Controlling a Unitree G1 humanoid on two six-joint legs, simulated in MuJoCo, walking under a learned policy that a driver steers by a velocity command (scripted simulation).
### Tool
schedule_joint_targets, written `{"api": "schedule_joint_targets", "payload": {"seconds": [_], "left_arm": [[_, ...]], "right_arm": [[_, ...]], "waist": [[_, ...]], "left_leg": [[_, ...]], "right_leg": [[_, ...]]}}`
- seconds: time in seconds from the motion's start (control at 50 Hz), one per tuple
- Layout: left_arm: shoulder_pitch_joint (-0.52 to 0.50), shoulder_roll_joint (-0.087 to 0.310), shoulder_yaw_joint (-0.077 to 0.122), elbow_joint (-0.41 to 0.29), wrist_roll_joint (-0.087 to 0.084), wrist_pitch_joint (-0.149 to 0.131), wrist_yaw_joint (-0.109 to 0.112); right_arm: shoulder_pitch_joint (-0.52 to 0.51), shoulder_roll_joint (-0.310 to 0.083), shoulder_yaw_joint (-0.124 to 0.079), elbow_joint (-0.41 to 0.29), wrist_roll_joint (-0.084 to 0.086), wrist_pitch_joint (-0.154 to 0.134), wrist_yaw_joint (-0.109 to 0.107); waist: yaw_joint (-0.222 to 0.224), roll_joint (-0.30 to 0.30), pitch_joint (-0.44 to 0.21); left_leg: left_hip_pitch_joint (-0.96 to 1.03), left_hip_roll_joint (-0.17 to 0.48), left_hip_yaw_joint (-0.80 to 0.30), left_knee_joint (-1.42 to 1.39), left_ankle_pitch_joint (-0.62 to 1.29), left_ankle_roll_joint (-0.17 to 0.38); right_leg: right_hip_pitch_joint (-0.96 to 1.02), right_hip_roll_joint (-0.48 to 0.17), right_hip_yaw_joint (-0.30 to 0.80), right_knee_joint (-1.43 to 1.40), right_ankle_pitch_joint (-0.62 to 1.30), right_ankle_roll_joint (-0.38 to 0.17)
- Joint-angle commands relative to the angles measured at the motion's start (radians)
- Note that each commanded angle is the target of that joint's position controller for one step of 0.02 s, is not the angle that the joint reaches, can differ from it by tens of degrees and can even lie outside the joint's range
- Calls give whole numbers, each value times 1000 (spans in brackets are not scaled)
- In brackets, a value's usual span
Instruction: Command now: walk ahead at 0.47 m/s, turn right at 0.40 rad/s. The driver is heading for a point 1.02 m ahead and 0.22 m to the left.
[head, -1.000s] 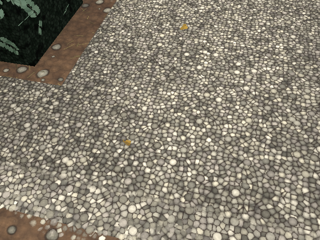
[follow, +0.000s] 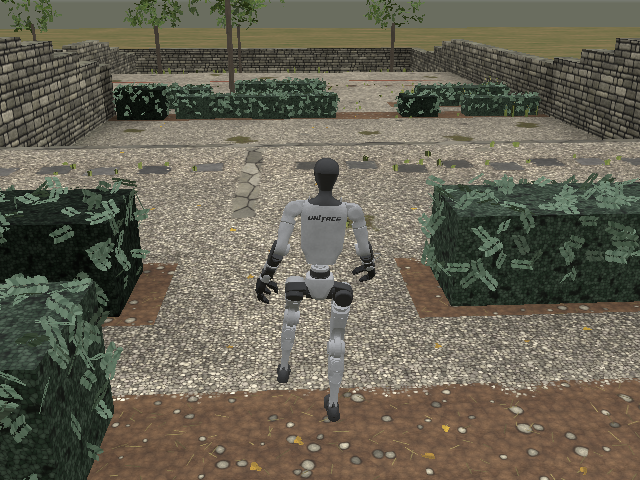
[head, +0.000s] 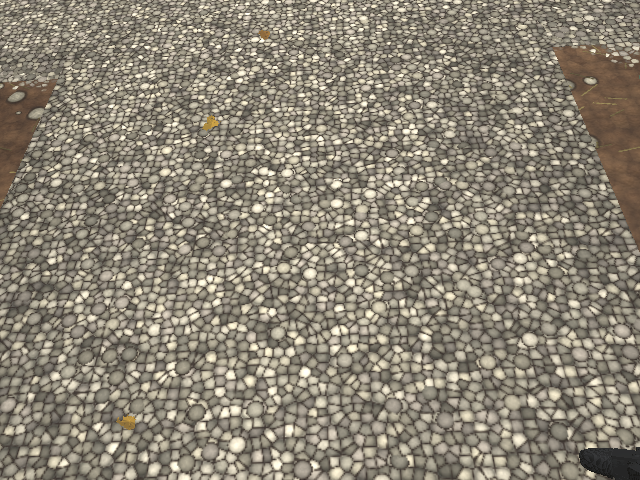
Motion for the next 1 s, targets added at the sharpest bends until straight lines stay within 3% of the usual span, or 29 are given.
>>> {"api": "schedule_joint_targets", "payload": {"seconds": [0.02, 0.1, 0.14, 0.18, 0.2, 0.22, 0.24, 0.26, 0.28, 0.3, 0.32, 0.34, 0.36, 0.42, 0.52, 0.56, 0.62, 0.66, 0.68, 0.7, 0.72, 0.74, 0.76, 0.78, 0.8, 0.84, 0.88, 0.94, 1.0], "left_arm": [[23, 177, 54, -28, -7, -11, 17], [63, 177, 54, 17, -5, -5, 16], [67, 180, 56, 34, -1, 3, 17], [52, 197, 60, 37, 2, 10, 20], [40, 204, 60, 36, 9, 17, 21], [8, 203, 54, 27, 14, 21, 22], [37, 152, 33, 5, 43, 17, 24], [164, 65, 9, 6, 31, 1, 9], [58, 160, 19, -8, 12, -21, 1], [-73, 191, 29, -47, -15, -42, -8], [-141, 178, 23, -63, -6, -59, -9], [-158, 169, 26, -71, 12, -68, -9], [-140, 159, 26, -75, 22, -68, -11], [-122, 122, 17, -80, 35, -50, -6], [-327, 70, -6, -133, 31, -53, -7], [-377, 81, -1, -144, 18, -59, -13], [-388, 124, 20, -152, 6, -66, -19], [-322, 148, 37, -137, 3, -72, -18], [-238, 171, 52, -120, 8, -75, -12], [-99, 221, 69, -111, 25, -77, -4], [-17, 300, 88, -83, 37, -61, -4], [-8, 234, 80, -74, 18, -54, -13], [-53, 163, 62, -85, 15, -51, -11], [-101, 139, 52, -86, 20, -47, -11], [-133, 117, 45, -78, 24, -45, -12], [-155, 102, 41, -63, 29, -50, -10], [-150, 111, 48, -42, 20, -59, -11], [-137, 148, 62, -11, 19, -62, -9], [-139, 171, 66, 10, 16, -54, -6]], "right_arm": [[-136, -30, 2, -80, 7, -20, 15], [-207, -41, 4, -99, 20, -34, 37], [-201, -52, 1, -101, 25, -36, 45], [-124, -83, -14, -84, 23, -34, 43], [-24, -113, -30, -59, 23, -32, 38], [129, -141, -42, -27, 21, -27, 31], [297, -202, -52, -5, 9, -20, 25], [336, -222, -61, 22, 22, -20, 36], [320, -132, -42, 20, 48, -17, 34], [249, -114, -36, 4, 41, -9, 24], [206, -113, -33, -7, 27, -2, 19], [183, -110, -31, -15, 18, 0, 16], [173, -103, -26, -21, 7, -1, 12], [173, -104, -27, -16, 26, 2, 0], [241, -155, -43, 12, 37, 22, -25], [285, -159, -44, 27, 42, 33, -29], [301, -148, -43, 32, 47, 45, -34], [278, -143, -44, 24, 41, 52, -34], [273, -115, -35, 18, 36, 52, -31], [275, -50, -12, -2, 21, 48, -25], [414, 23, 12, -28, 40, 38, -24], [425, -71, -2, -16, 58, 37, -27], [325, -135, -21, -18, 56, 44, -29], [260, -138, -25, -30, 42, 50, -30], [224, -127, -27, -43, 32, 51, -28], [222, -91, -26, -51, 39, 61, -17], [206, -56, -19, -62, 38, 71, -12], [145, -40, -12, -88, 31, 73, -6], [77, -31, -5, -101, 33, 63, 11]], "waist": [[24, -122, 22], [50, -122, 54], [40, -136, 54], [-1, -162, -10], [-55, -168, -88], [-141, -152, -187], [-172, -6, -345], [-92, 258, -435], [-146, 128, -350], [-148, 62, -189], [-127, -43, -105], [-95, -76, -57], [-64, -49, -59], [-34, 5, -45], [-107, 20, -13], [-128, 31, -26], [-112, 56, -38], [-65, 77, -50], [-20, 69, -95], [40, -19, -226], [-10, -314, -354], [0, -309, -320], [25, -191, -187], [16, -125, -109], [-1, -118, -56], [-31, -160, -22], [-37, -151, -11], [-31, -116, 1], [-10, -102, 11]], "left_leg": [[55, -40, 47, -164, 147, -10], [30, -43, 58, -266, 151, 41], [25, -47, 73, -287, 73, 80], [130, -95, 118, -281, -37, 125], [255, -132, 146, -283, -62, 157], [485, -107, 122, -288, 0, 201], [836, 87, -146, -225, 60, 290], [1124, 289, -660, -345, -182, 455], [1081, 255, -703, -441, -359, 408], [934, 227, -559, -472, -338, 366], [787, 186, -471, -499, -227, 348], [691, 152, -414, -517, -121, 346], [631, 124, -374, -537, -47, 345], [520, 89, -284, -568, 61, 357], [374, 2, -177, -552, 17, 281], [391, 11, -209, -523, -33, 262], [486, 50, -304, -440, -111, 231], [503, 56, -340, -363, -102, 207], [479, 14, -315, -264, -73, 178], [383, -43, -244, -8, -178, 144], [58, -181, -99, 314, -582, 81], [-92, -103, -101, 481, -594, 67], [-124, -64, -101, 531, -494, 59], [-99, -33, -70, 519, -416, 51], [-79, -9, -66, 478, -366, 45], [-14, 26, -46, 428, -314, 43], [-17, 35, -29, 385, -289, 36], [-62, 46, -30, 266, -200, 23], [-32, 40, 2, 99, -48, 32]], "right_leg": [[-51, -203, 131, -109, 227, -97], [72, -260, 138, -77, 266, -94], [150, -290, 126, -43, 379, -84], [212, -284, 91, 67, 737, -63], [227, -263, 62, 198, 941, -51], [141, -232, 23, 389, 984, -23], [-105, -171, 8, 700, 623, 7], [-492, 20, 0, 1023, -296, 87], [-607, -31, 78, 1084, -295, 76], [-659, -79, 61, 1057, -201, 70], [-638, -111, 39, 999, -143, 68], [-614, -133, 29, 931, -107, 79], [-563, -152, 29, 887, -83, 88], [-527, -168, -7, 739, -87, 139], [-403, -107, -45, 359, 245, 180], [-353, -79, -37, 285, 314, 181], [-322, -80, 8, 206, 252, 153], [-232, -84, -2, 166, 181, 113], [-99, -105, -5, 135, 165, 81], [131, -258, 130, 149, 99, 14], [438, -486, 553, 86, -62, -145], [416, -523, 728, 22, -297, -166], [303, -470, 576, 1, -302, -121], [187, -422, 423, -7, -165, -91], [100, -378, 323, -29, -47, -81], [4, -328, 184, -80, 64, -67], [-19, -328, 107, -115, 140, -85], [6, -345, 23, -141, 243, -103], [25, -324, -86, -146, 296, -81]]}}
